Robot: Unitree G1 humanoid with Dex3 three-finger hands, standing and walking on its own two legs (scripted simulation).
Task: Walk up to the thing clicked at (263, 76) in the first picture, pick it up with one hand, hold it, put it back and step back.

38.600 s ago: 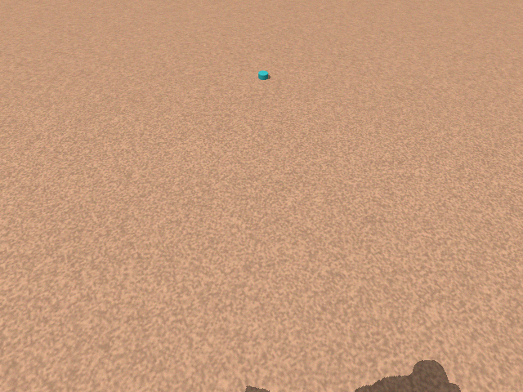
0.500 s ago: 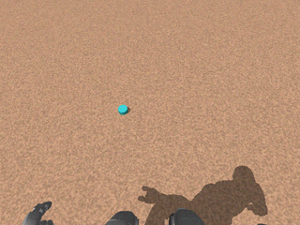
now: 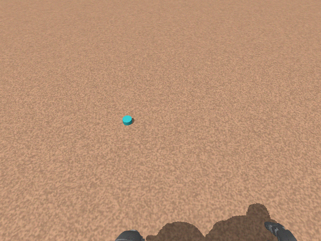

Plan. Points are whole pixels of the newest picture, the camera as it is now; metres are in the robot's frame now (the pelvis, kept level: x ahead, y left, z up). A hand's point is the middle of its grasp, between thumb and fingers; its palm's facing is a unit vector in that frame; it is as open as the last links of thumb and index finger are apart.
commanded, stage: step back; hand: left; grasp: from above
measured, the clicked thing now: (127, 120) +1.07 +0.30 -0.74
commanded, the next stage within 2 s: stand in 0.86 s
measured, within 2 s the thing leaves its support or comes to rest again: neither
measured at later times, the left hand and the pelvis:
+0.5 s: hand out of the picture +0.06 +0.28 -0.13, palm faces +0.04 -0.91 -0.41, open 7.4 cm; pelvis -0.01 +0.00 +0.00, yaw +2 degrees
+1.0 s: hand out of the picture +0.11 +0.29 -0.15, palm faces +0.05 -0.94 -0.33, open 7.4 cm; pelvis +0.05 +0.03 +0.01, yaw +3 degrees
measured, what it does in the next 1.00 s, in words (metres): steps on the spot: left foot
